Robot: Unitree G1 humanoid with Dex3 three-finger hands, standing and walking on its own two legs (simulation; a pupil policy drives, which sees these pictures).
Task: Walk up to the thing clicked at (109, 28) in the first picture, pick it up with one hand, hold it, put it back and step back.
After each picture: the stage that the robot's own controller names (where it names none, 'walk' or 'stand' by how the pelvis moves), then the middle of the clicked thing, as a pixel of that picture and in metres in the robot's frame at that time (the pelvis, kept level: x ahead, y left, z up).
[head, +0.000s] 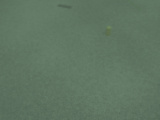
stand; (108, 31) +1.64 -0.31 -0.72
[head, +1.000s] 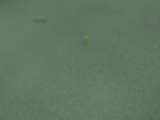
walk; (86, 40) +1.52 +0.08 -0.69
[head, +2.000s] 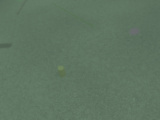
walk; (61, 71) +0.97 +0.31 -0.72
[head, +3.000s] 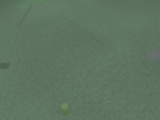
walk; (65, 109) +0.57 +0.23 -0.71
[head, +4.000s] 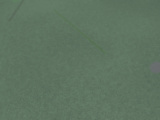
stand; out of the picture +0.37 +0.19 -0.69
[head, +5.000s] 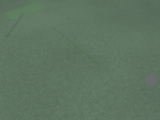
stand; out of the picture +0.34 +0.18 -0.72
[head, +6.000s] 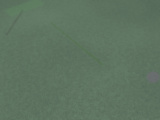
stand; out of the picture +0.34 +0.19 -0.73
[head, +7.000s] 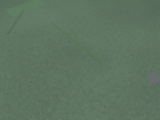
stand; out of the picture +0.33 +0.19 -0.73
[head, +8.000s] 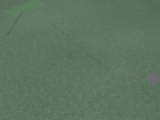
stand; out of the picture +0.33 +0.19 -0.73
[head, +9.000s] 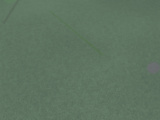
go down; out of the picture +0.34 +0.19 -0.72
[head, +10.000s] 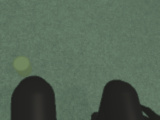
go down; (23, 66) +0.40 +0.25 -0.29
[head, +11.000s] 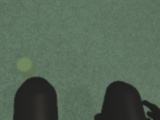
close in; (26, 67) +0.39 +0.25 -0.29
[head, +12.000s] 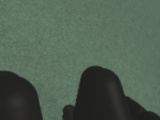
close in; out of the picture +0.37 +0.29 -0.21
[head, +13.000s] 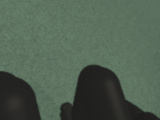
close; out of the picture +0.37 +0.29 -0.21
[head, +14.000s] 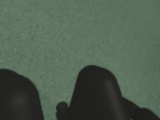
lift; out of the picture +0.36 +0.29 -0.22
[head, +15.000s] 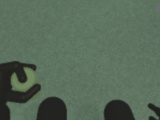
lift; (28, 85) +0.32 +0.20 -0.03
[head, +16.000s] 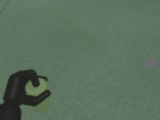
hold; (39, 96) +0.31 +0.17 -0.02
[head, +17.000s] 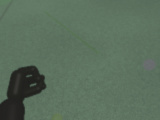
hold; out of the picture +0.35 +0.16 -0.45
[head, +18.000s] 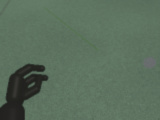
stand; out of the picture +0.15 +0.31 -0.70
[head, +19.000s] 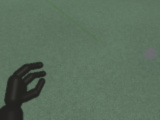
stand; out of the picture +0.12 +0.57 -0.67
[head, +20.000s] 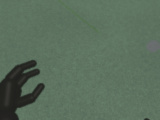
stand; out of the picture +0.09 +0.83 -0.61
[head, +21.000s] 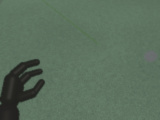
stand; out of the picture +0.06 +1.09 -0.67
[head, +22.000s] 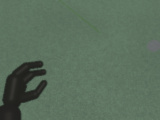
stand; out of the picture +0.03 +1.34 -0.62
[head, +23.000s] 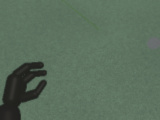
stand; out of the picture -0.01 +1.58 -0.61
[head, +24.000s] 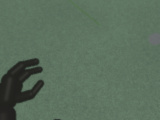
close; out of the picture -0.04 +1.81 -0.59
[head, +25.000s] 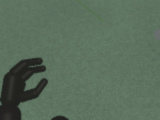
close; out of the picture -0.06 +2.04 -0.57
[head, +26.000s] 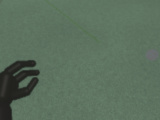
stand; out of the picture -0.06 +2.26 -0.66
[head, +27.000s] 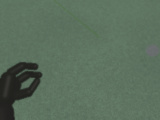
stand; out of the picture -0.11 +2.46 -0.65
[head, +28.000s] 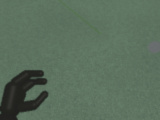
close; out of the picture -0.11 +2.67 -0.62
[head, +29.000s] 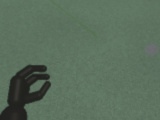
close; out of the picture -0.13 +2.86 -0.64
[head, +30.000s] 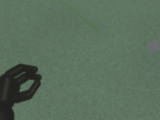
close; out of the picture -0.15 +3.04 -0.62
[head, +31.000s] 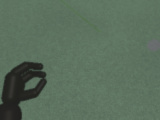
close; out of the picture -0.14 +3.21 -0.61
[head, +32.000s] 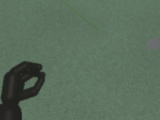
close; out of the picture -0.18 +3.37 -0.62
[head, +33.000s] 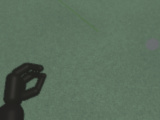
close; out of the picture -0.19 +3.53 -0.62
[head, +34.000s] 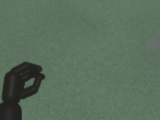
close; out of the picture -0.21 +3.69 -0.62
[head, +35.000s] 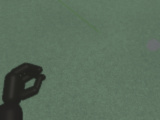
close; out of the picture -0.22 +3.84 -0.62
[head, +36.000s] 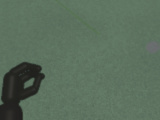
close; out of the picture -0.23 +3.99 -0.63
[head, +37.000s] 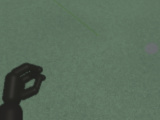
close; out of the picture -0.24 +4.12 -0.63
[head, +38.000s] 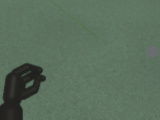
close; out of the picture -0.24 +4.26 -0.65
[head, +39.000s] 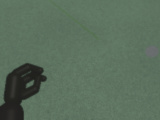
close; out of the picture -0.27 +4.39 -0.65
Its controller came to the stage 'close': yes
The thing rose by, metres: 0.70
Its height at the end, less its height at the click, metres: -0.02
